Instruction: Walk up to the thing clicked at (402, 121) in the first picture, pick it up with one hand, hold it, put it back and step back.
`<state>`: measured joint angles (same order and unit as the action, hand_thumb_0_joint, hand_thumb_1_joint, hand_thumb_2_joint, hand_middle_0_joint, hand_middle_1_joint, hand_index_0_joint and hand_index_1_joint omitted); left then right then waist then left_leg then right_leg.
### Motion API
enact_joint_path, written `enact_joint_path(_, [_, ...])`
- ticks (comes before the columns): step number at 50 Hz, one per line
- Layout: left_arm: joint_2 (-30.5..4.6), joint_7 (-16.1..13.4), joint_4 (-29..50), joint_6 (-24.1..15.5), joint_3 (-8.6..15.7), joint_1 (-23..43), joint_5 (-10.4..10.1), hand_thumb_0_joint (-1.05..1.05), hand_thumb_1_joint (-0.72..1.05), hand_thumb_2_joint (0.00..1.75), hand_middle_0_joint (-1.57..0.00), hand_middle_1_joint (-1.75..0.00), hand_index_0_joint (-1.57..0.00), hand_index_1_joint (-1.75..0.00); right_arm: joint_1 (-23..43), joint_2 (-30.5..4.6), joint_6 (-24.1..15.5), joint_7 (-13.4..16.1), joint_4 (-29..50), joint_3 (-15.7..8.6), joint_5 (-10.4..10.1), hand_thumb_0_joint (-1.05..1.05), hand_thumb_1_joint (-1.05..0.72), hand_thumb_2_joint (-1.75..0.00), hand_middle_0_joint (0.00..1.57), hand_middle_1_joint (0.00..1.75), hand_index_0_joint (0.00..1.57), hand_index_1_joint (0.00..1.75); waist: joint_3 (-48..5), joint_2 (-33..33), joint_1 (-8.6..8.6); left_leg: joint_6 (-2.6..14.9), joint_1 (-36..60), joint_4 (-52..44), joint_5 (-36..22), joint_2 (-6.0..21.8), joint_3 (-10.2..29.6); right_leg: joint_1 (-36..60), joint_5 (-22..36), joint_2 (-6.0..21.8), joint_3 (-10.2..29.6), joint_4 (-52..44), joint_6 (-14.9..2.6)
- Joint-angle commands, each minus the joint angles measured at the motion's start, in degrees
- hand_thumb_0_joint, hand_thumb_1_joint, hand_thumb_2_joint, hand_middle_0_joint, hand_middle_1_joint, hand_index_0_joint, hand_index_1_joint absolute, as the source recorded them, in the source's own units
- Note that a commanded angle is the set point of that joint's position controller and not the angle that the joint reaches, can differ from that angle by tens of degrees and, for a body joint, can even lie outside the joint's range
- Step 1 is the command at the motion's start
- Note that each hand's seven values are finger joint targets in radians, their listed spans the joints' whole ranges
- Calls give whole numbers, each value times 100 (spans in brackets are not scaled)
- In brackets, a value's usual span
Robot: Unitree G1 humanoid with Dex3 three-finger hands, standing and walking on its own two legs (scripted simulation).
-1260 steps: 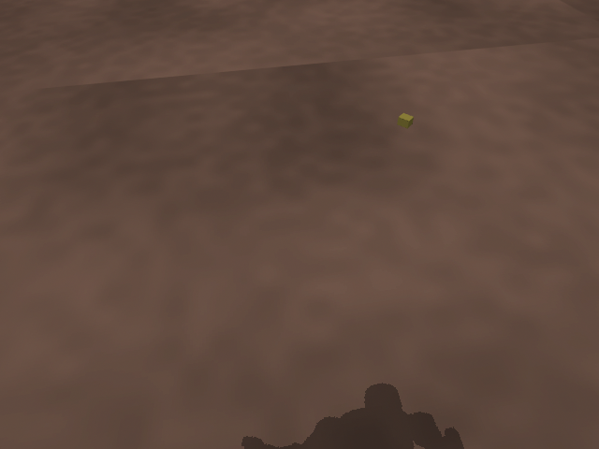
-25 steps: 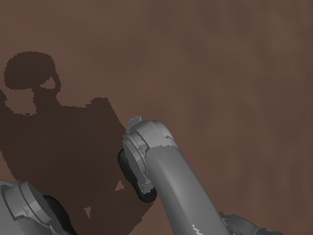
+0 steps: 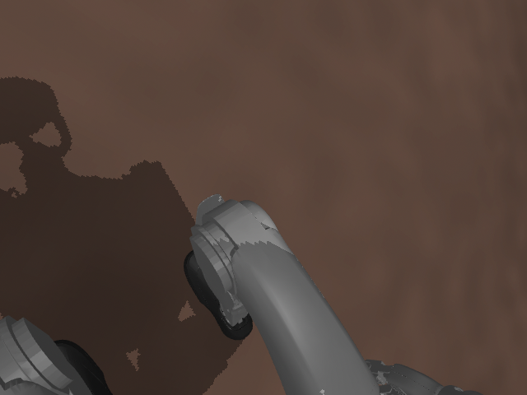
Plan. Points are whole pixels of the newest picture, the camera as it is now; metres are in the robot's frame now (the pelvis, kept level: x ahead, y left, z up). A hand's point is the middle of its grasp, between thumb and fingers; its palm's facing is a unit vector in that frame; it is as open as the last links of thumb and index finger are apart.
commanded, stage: approach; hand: left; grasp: from above
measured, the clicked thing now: out of the picture +0.49 +0.31 -0.31
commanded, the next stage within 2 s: none
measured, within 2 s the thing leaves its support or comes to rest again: neither
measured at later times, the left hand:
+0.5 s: hand out of the picture +0.48 +0.31 -0.22, palm faces +0.02 -0.44 -0.90, open 13.8 cm
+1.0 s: hand out of the picture +0.48 +0.30 -0.23, palm faces +0.04 -0.46 -0.89, open 13.7 cm
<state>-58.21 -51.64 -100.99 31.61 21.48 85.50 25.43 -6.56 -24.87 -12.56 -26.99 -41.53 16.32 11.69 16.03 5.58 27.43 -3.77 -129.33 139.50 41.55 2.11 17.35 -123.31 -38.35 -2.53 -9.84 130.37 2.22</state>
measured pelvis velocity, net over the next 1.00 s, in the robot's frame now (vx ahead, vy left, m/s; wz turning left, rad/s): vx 0.00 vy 0.00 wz -0.01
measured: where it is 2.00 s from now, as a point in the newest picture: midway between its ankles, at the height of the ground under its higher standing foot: (168, 353)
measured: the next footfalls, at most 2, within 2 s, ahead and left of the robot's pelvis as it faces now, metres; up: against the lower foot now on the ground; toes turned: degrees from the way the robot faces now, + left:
none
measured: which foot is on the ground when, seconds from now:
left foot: down 0.00-1.00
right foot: down 0.00-1.00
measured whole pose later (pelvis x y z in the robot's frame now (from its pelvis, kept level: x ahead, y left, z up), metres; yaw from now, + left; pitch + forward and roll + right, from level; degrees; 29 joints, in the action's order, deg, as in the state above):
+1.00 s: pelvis +0.00 +0.00 +0.00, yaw +0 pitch +31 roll -13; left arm -57.8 -49.9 -100.4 30.4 20.6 84.1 27.4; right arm -5.6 -23.5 -12.7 -26.4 -42.0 17.1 11.5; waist 15.2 5.8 27.5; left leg -3.6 -130.2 138.8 41.0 2.4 17.1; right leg -124.2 -37.5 -2.7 -9.7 129.5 2.3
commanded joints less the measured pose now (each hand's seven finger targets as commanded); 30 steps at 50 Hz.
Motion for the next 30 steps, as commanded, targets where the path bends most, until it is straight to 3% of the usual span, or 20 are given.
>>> enact_joint_path(1, [-709, -132, 781, 12, -315, 1416, 136, 0, -49, 103, -11, -95, -8, -98, -1457, -1895, 83, -55, -215, -418, -79, 0, -89, -89, 20, 30, 20, 30, -4269, -2933, 498, 445, 2717, -1162, -1401, 131, -714, 2633, 2201, -150, -601, -1289, -3])
enact_joint_path(6, [-797, -29, 862, -9, -305, 1544, 185, 0, -46, 100, -13, -92, -10, -96, -1398, -1887, 92, -33, -293, -407, -119, 0, -89, -89, 20, 30, 20, 30, -4470, -2999, 491, 412, 2706, -1217, -1456, 173, -679, 2576, 2226, -135, -611, -1277, -27])
enact_joint_path(13, [-900, 128, 922, -18, -442, 1570, 565, 0, -47, 98, -13, -90, -9, -94, -1417, -1812, 92, 51, -344, -399, -129, 0, -89, -89, 20, 30, 20, 30, -4468, -3202, 449, 405, 2712, -1293, -1308, 177, -683, 2432, 2034, -160, -588, -1309, -78])
enact_joint_path(19, [-741, 86, 577, -18, -372, 1312, 512, 0, -46, 98, -14, -90, -11, -93, -1477, -1818, 80, 60, -279, -453, -149, 0, -89, -89, 20, 30, 20, 30, -4257, -2906, 435, 405, 2683, -1361, -1109, 203, -602, 2303, 1820, -177, -642, -1359, -94])
enact_joint_path(25, [-596, 53, 584, -87, -344, 1369, 191, 0, -41, 102, -18, -91, -15, -94, -1521, -1797, 35, 34, -276, -393, -106, 0, -89, -89, 20, 30, 20, 30, -4318, -2770, 510, 425, 2596, -1235, -1334, 167, -684, 2528, 2071, -201, -578, -1394, -35])
enact_joint_path(30, [-683, 66, 586, -128, -375, 1447, 393, 0, -42, 97, -17, -89, -14, -92, -1484, -1787, 27, 51, -407, -415, -118, 0, -89, -89, 20, 30, 20, 30, -4300, -3041, 417, 397, 2656, -1311, -1208, 181, -668, 2313, 1904, -190, -596, -1383, -95])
